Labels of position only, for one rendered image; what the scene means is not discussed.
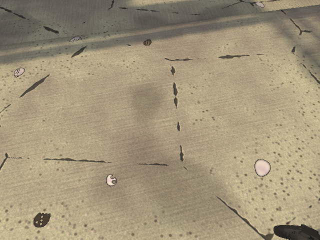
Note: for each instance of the right robot hand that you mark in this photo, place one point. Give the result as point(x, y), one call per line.
point(295, 232)

